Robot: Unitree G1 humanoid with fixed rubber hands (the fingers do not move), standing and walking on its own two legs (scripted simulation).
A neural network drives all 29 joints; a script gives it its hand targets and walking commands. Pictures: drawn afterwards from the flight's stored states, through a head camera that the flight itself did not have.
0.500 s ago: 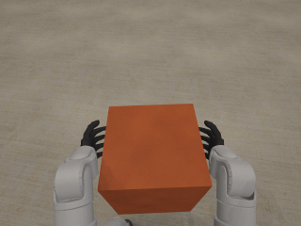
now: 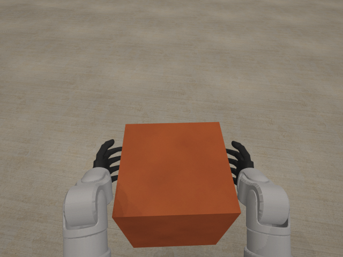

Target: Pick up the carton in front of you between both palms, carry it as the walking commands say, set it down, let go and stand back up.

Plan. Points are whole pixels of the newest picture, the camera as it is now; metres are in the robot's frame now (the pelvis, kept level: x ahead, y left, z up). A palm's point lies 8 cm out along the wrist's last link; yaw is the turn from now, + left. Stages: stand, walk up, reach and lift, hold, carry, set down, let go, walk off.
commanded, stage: carry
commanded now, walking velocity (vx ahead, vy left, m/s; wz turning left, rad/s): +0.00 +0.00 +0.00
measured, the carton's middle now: (173, 188) +0.27 +0.00 +0.03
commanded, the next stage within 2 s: hold in 1.78 s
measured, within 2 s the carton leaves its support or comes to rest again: neither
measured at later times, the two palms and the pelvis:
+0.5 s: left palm (110, 175) +0.27 +0.13 +0.09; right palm (246, 173) +0.27 -0.16 +0.08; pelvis +0.01 -0.02 -0.01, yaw +0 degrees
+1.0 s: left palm (110, 194) +0.24 +0.13 +0.06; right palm (247, 192) +0.24 -0.16 +0.06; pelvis -0.02 -0.02 +0.00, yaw +0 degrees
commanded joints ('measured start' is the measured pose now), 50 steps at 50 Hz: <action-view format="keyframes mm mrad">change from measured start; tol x2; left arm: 1 -332 -849 -672 53 -363 30 -245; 3 -368 -871 -674 64 -368 28 -248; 8 -452 -914 -693 10 -397 15 -247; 19 -427 -905 -703 -24 -400 17 -245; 31 -419 -905 -701 28 -383 17 -251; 42 -421 -896 -693 111 -322 -107 -260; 50 -379 -835 -621 198 -239 -226 -251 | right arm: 1 -406 827 694 9 376 27 261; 5 -491 876 705 4 399 19 266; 8 -518 896 711 -22 411 12 263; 22 -480 887 706 -40 399 13 258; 32 -469 890 705 15 381 6 265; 43 -469 874 693 95 316 -128 270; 50 -434 815 630 171 248 -235 265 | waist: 1 4 -43 -217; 5 4 -36 -209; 15 5 -18 -270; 35 6 -4 -160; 50 5 -3 -164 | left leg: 1 134 112 -92 54 546 -26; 15 156 111 -95 82 488 -19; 37 105 123 -121 -21 255 -15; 50 99 122 -127 -38 204 -10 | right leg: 1 60 -123 66 17 716 -5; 4 57 -122 65 23 741 -8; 11 76 -112 67 50 689 -20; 37 -3 -96 86 -45 297 -39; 43 -14 -96 90 -59 245 -44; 50 -21 -95 91 -63 228 -45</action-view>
